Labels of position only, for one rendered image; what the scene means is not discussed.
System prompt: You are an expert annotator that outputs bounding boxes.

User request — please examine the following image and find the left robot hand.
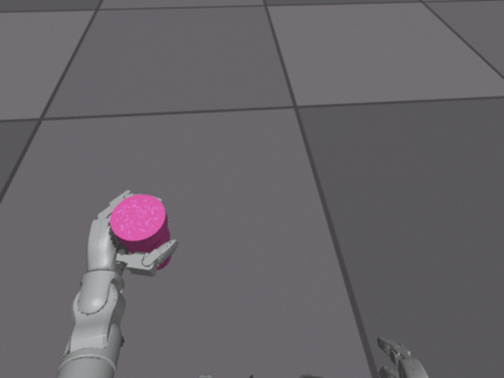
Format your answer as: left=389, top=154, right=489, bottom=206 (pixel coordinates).
left=87, top=191, right=178, bottom=277

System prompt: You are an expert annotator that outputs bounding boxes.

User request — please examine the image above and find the cup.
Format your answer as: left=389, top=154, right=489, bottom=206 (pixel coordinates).
left=110, top=195, right=171, bottom=270

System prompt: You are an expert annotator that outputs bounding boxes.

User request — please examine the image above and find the right robot hand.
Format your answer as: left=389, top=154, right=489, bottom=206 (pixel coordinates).
left=377, top=336, right=428, bottom=378

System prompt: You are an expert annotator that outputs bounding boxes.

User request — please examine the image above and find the left robot arm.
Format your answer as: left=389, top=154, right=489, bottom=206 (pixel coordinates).
left=56, top=269, right=126, bottom=378

